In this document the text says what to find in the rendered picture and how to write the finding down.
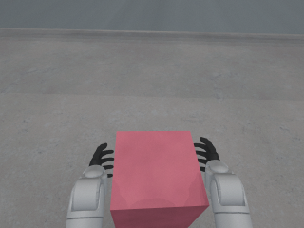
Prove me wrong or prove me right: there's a robot right forearm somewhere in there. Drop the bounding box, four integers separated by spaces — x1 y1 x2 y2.
204 160 253 228

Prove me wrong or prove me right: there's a carton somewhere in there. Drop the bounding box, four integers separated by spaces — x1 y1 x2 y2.
110 131 210 228

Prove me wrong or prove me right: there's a left robot hand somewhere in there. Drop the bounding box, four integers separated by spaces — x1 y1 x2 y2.
89 143 115 178

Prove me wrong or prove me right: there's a right robot hand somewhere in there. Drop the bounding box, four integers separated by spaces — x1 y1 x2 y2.
194 137 220 172

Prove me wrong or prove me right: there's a robot left forearm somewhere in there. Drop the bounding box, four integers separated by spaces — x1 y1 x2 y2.
66 164 108 228

